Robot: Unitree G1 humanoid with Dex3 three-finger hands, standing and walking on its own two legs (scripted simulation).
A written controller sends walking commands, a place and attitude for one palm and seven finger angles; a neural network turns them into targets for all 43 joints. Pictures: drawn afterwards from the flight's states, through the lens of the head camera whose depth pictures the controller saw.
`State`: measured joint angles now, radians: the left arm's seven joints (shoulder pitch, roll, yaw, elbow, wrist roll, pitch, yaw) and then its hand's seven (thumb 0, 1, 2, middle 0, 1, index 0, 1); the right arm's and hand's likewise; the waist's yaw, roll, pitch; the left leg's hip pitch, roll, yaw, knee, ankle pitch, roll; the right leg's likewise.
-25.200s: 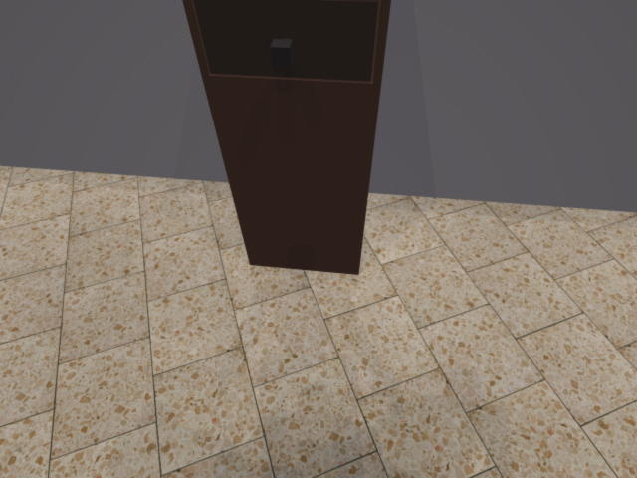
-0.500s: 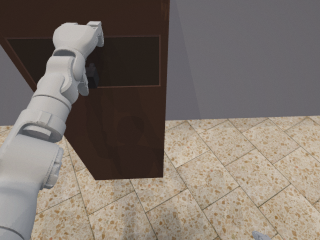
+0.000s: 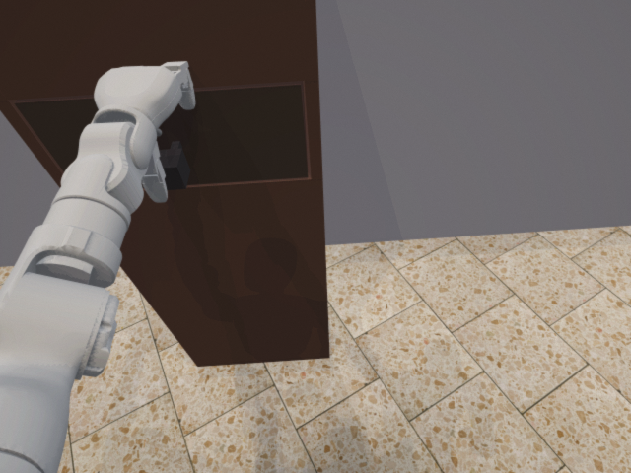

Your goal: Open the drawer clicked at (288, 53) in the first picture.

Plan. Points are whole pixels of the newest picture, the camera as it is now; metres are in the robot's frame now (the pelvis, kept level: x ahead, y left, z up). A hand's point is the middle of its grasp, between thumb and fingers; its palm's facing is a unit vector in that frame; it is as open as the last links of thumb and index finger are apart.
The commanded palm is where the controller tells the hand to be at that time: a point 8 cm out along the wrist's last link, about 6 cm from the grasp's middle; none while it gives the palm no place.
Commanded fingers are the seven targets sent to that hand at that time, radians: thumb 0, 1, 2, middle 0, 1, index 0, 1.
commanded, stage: lift the fingers back up to retry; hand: left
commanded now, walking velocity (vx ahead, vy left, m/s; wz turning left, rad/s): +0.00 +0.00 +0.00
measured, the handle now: (172, 160) +0.52 +0.20 +0.12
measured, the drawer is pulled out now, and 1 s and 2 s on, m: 0.00 0.00 0.00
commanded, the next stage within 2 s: re-aim the fingers above the handle in 0.26 s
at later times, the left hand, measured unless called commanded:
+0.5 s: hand (155, 130) +0.49 +0.19 +0.20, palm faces +0.03 +0.02 -1.00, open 13.4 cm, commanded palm +0.49 +0.22 +0.25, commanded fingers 0.00 -0.50 0.30 -0.30 -1.20 -0.30 -1.20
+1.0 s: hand (155, 131) +0.49 +0.19 +0.19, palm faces +0.04 +0.01 -1.00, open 13.5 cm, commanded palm +0.49 +0.23 +0.24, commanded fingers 0.00 -0.50 0.30 -0.30 -1.20 -0.30 -1.20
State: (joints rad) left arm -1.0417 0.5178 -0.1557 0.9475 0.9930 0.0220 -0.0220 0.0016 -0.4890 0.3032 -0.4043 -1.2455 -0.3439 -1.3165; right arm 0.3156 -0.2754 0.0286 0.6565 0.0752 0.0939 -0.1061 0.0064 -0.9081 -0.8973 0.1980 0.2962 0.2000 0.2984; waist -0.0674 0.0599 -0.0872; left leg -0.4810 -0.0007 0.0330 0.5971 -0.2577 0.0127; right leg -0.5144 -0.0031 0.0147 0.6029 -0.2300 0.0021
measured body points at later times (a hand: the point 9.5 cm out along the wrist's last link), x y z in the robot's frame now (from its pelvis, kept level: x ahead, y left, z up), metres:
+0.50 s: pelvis +0.01 +0.00 +0.01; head +0.04 -0.03 +0.45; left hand +0.48 +0.19 +0.25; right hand +0.12 -0.27 -0.12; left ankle +0.02 +0.11 -0.73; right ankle +0.04 -0.12 -0.73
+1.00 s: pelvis +0.01 +0.00 +0.01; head +0.04 -0.03 +0.45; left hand +0.48 +0.19 +0.25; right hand +0.10 -0.27 -0.12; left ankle +0.02 +0.11 -0.73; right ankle +0.04 -0.12 -0.73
